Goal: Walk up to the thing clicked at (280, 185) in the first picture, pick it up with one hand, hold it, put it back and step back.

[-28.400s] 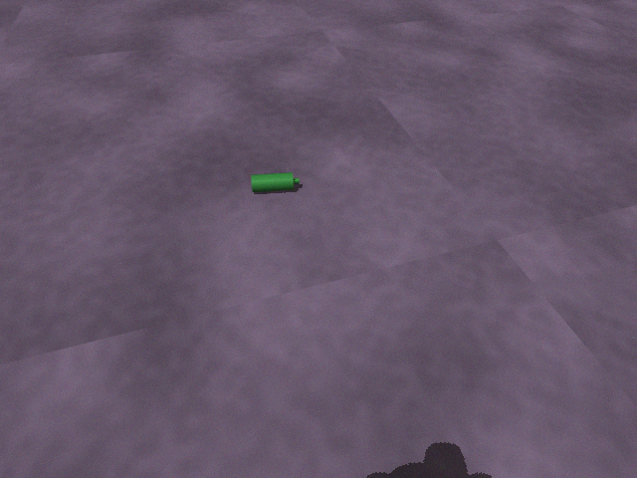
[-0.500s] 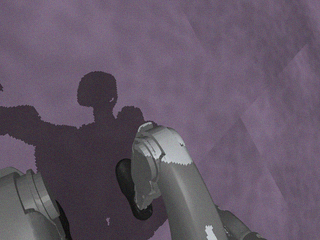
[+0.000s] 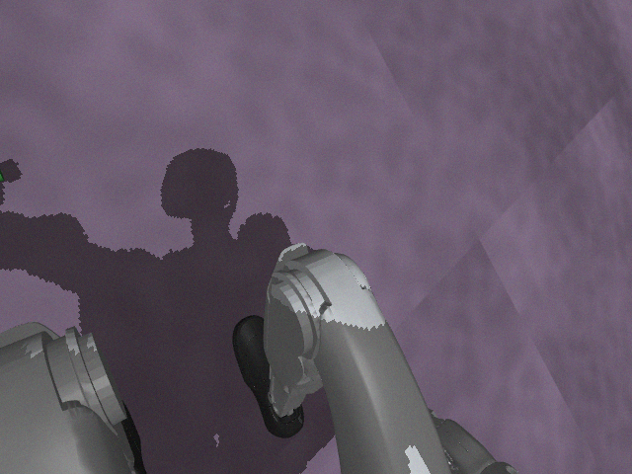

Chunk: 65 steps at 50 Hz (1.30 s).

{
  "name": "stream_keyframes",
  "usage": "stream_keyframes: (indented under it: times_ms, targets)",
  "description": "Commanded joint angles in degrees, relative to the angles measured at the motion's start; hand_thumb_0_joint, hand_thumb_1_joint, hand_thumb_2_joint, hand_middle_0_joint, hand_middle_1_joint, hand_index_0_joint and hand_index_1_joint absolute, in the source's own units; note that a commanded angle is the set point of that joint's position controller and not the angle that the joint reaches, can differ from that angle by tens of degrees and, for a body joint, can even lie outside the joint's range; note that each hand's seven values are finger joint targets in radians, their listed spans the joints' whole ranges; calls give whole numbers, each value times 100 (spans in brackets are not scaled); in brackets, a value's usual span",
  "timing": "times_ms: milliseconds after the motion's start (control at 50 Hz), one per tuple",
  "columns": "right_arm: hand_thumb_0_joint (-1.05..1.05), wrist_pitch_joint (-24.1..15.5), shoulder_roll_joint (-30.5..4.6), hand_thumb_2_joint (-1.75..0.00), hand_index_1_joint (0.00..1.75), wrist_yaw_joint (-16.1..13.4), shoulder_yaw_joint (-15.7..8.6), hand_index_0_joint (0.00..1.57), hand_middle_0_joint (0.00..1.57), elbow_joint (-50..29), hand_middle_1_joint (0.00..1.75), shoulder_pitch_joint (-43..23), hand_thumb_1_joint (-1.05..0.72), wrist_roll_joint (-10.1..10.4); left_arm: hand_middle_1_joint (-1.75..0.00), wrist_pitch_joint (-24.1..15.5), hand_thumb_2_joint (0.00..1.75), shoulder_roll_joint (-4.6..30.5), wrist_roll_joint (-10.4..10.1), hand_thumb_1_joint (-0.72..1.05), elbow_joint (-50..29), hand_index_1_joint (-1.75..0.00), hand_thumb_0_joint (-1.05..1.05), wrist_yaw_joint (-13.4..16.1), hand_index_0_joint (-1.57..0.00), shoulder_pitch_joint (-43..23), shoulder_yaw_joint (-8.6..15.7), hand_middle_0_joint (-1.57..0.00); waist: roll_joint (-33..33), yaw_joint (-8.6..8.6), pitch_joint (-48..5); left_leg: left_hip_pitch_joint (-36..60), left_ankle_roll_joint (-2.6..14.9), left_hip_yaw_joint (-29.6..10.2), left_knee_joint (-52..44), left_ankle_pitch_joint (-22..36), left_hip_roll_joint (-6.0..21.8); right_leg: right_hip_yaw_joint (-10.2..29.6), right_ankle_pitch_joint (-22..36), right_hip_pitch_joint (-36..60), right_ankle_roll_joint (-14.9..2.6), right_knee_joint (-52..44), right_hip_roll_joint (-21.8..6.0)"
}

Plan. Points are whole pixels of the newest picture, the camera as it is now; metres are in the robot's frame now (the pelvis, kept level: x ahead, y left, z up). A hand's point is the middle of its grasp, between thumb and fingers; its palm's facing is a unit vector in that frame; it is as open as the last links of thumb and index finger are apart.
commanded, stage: withdraw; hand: left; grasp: from above
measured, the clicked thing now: out of the picture +0.46 +0.34 -0.27
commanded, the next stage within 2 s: home in 0.74 s
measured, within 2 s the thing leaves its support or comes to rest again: neither
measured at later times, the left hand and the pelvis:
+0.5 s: hand out of the picture +0.42 +0.33 -0.06, palm faces -0.50 -0.14 -0.85, open 14.1 cm; pelvis -0.01 -0.01 +0.07, yaw +7 degrees
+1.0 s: hand out of the picture +0.47 +0.37 -0.10, palm faces -0.35 -0.12 -0.93, open 13.4 cm; pelvis +0.00 +0.00 +0.03, yaw +6 degrees
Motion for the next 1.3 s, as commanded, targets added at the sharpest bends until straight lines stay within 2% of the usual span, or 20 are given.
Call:
stream_keyframes:
  times_ms: [0,40,120,200,300,360,500,580,660,720,820,860,920,1000,1040,1080,1140,1200,1240,1280]
  targets:
    - [0,-6,-1717,-90,30,-32,-762,20,20,27,30,1058,-91,77,-99,190,100,1490,-200,-54,-1659,-100,0,276,-7,-1476,198,-7,4039,218,-4696,3613,-135,528,-1678,1964,48,-224,1823,2129,-329,-1009,225]
    - [0,53,-1679,-90,30,5,-943,20,20,50,30,1033,-90,162,-99,339,100,1400,-342,-54,-2144,-99,0,175,-6,-1301,303,-7,4346,463,-5120,3917,-176,534,-1844,2174,40,-206,1874,2005,-358,-1002,212]
    - [0,267,-1517,-90,30,110,-1260,20,20,79,30,1154,-90,360,-98,697,100,834,-620,-54,-2779,-99,0,-330,-6,-1084,102,-7,4239,688,-5508,3934,-111,685,-2001,2257,-2,-21,1853,1941,-365,-1218,195]
    - [0,567,-1409,-90,30,67,-1501,20,20,102,30,1399,-90,576,-98,1006,101,-185,-948,-54,-2760,-99,0,-1077,-6,-811,-480,-7,3072,511,-4868,3308,32,754,-2438,1464,-68,137,1410,2107,-369,-1804,187]
    - [0,918,-1288,-91,30,-178,-1663,20,20,45,30,1466,-90,756,-99,1078,103,-870,-1372,-54,-3222,-101,0,-2022,-6,-858,-965,-8,2223,437,-4405,3238,75,716,-2869,1007,-135,288,949,2284,-402,-2219,134]
    - [0,1033,-1241,-90,30,-428,-1641,20,20,-15,30,1419,-90,812,-100,939,103,-869,-1441,-53,-3088,-101,0,-2256,-7,-932,-961,-8,1611,433,-4056,2930,107,746,-2882,784,-207,384,647,2300,-426,-2435,88]
    - [0,1078,-1004,-90,30,-735,-1367,20,20,15,30,1181,-90,732,-101,328,103,-78,-867,-54,-2361,-102,0,-1871,-6,-1314,-593,-7,1559,656,-4080,2482,144,1082,-2645,698,-310,646,309,2473,-388,-2494,70]
    - [0,1039,-966,-90,30,-755,-1275,20,20,80,30,1120,-89,640,-101,152,102,180,-488,-53,-1973,-101,0,-1429,-6,-1784,-501,-7,2206,595,-4388,2777,101,1114,-2634,654,-293,691,278,2333,-386,-2272,90]
    - [0,960,-1070,-90,30,-753,-1194,20,20,164,30,1181,-89,562,-101,91,101,131,-381,-53,-1401,-101,0,-1098,-7,-2114,-579,-7,2272,324,-4154,2650,97,994,-2546,422,-283,558,61,1961,-398,-2150,82]
    - [0,910,-1190,-90,30,-761,-1208,20,20,165,30,1263,-89,499,-101,96,101,683,-257,-53,-1727,-101,0,-930,-7,-2624,-338,-7,2750,405,-4725,3037,61,971,-2487,552,-259,463,245,1972,-392,-1962,50]
    - [0,819,-1263,-90,30,-707,-1292,20,20,98,30,1548,-90,480,-100,236,100,624,-280,-53,-2168,-100,0,-862,-7,-2447,-208,-7,3513,404,-5558,4126,-41,841,-2506,1483,-194,199,1248,1857,-399,-1550,-21]
    - [0,836,-1365,-89,30,-697,-1428,20,20,106,30,1640,-88,516,-84,353,94,648,-355,-37,-2429,-84,0,-909,-23,-2275,-96,-23,3710,493,-5739,4431,-86,783,-2577,1778,-198,181,1407,1740,-417,-1550,-84]
    - [0,926,-1293,-89,30,-664,-1528,20,20,66,30,1752,-88,603,-67,539,94,788,-578,-16,-2821,-69,0,-1061,-23,-2024,81,-25,3892,758,-6127,4665,-93,763,-2825,1936,-177,233,1464,1910,-423,-1602,-82]
    - [0,1055,-1177,-90,30,-596,-1646,20,20,36,30,1911,-89,696,-48,827,82,242,-1231,10,-3011,-50,0,-1536,-20,-1332,-9,-21,3217,793,-5909,4350,17,903,-2876,2029,-212,332,1499,2387,-401,-2028,-36]
    - [0,1130,-1132,-90,30,-588,-1733,20,20,-6,30,1956,-89,779,-44,959,82,120,-1569,22,-3216,-45,0,-1847,-19,-749,60,-21,2887,990,-5961,4225,79,1020,-3001,2058,-241,437,1559,2863,-380,-2286,-16]
    - [0,1179,-1094,-90,30,-583,-1833,20,20,-93,30,1947,-89,870,-42,1078,86,-316,-2034,38,-3799,-43,0,-2218,-20,-184,-14,-21,2637,1126,-5939,4286,84,1040,-3244,2046,-244,502,1547,3102,-389,-2519,-28]
    - [0,1250,-1044,-90,30,-656,-1925,20,20,-276,30,1706,-90,1016,-36,1274,90,-487,-2851,62,-5038,-37,0,-2617,-20,489,103,-21,2389,1308,-6027,4367,107,1011,-3664,1836,-232,580,1459,3537,-371,-2864,-14]
    - [0,1274,-894,-90,30,-780,-1915,20,20,-394,30,1384,-90,1139,-30,1435,90,-956,-3551,86,-5629,-30,0,-2834,-20,1475,99,-20,1750,1362,-5395,4260,148,913,-4096,1416,-216,615,1184,3787,-340,-3293,-20]
    - [0,1263,-807,-90,30,-873,-1967,20,20,-493,30,1230,-90,1201,-30,1494,90,-987,-3880,90,-6262,-30,0,-2865,-20,1698,180,-20,1593,1456,-5500,4615,162,892,-4328,1345,-177,687,1137,4057,-320,-3578,-27]
    - [0,1209,-688,-90,30,-930,-2011,20,20,-562,30,1049,-90,1252,-30,1543,90,-1402,-4241,90,-6863,-30,0,-2880,-20,1976,59,-20,1795,1482,-5518,5016,126,805,-4682,1289,-148,721,1130,4207,-309,-3735,-63]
